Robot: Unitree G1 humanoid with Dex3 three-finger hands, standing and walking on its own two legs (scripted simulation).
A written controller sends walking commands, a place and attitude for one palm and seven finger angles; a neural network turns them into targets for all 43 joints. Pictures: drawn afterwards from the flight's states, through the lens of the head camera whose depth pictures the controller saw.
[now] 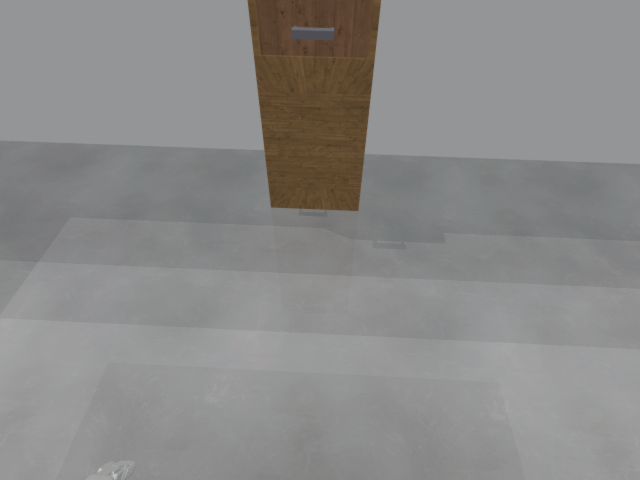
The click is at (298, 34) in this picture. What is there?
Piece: drawer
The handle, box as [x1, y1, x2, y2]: [291, 26, 334, 39]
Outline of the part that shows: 291,28 291,38 333,39 333,27 310,28 294,26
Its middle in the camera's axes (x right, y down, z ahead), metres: -0.03 -0.67 +1.24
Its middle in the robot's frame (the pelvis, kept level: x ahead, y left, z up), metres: +1.38 +0.10 +0.03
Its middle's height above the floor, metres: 0.80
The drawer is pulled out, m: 0.00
